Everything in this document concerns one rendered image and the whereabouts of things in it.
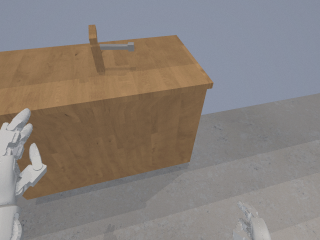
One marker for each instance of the tap lever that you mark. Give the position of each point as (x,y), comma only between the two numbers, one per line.
(130,46)

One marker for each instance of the counter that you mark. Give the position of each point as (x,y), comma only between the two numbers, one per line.
(100,115)

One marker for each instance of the left robot hand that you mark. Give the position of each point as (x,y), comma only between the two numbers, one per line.
(13,136)

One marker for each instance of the left robot forearm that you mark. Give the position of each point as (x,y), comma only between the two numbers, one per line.
(10,227)

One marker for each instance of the right robot hand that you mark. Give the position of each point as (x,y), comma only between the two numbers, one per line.
(255,229)

